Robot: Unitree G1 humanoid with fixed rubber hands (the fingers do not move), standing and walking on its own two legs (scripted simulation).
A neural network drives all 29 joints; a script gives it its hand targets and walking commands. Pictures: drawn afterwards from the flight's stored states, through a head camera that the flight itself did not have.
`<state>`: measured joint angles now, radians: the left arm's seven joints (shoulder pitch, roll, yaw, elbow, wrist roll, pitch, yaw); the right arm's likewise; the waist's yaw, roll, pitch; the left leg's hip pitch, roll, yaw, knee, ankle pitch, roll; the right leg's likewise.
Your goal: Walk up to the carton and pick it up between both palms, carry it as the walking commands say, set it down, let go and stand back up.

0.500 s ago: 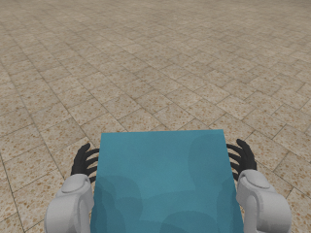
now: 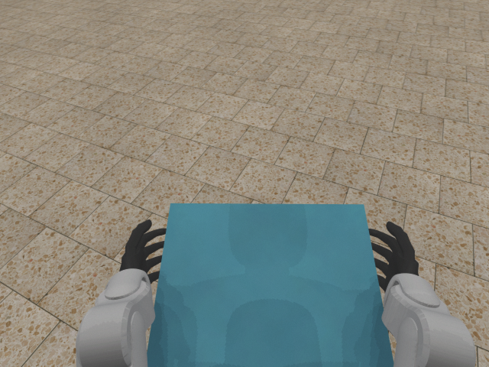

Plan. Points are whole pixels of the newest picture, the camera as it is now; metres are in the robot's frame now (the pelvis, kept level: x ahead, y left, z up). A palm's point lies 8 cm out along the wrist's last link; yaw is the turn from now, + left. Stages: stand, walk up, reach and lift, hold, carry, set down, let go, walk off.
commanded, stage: carry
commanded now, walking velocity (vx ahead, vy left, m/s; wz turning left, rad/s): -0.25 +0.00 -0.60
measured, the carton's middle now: (264, 304) +0.24 -0.02 -0.02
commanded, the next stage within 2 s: none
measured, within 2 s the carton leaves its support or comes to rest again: neither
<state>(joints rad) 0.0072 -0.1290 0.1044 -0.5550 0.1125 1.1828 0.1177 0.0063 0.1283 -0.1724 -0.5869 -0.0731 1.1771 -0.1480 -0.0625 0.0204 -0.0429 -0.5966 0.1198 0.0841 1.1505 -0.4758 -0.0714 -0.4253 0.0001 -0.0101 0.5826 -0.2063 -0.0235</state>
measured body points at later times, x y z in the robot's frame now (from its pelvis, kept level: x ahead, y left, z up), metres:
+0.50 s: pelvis -0.19 +0.02 +0.01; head -0.19 +0.05 +0.46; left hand +0.10 +0.14 +0.11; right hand +0.02 -0.21 +0.13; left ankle -0.13 +0.13 -0.73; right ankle -0.24 -0.10 -0.67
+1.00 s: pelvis -0.37 +0.08 +0.00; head -0.36 +0.10 +0.45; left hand -0.06 +0.11 +0.09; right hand -0.24 -0.21 +0.11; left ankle -0.35 +0.20 -0.73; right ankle -0.28 -0.10 -0.72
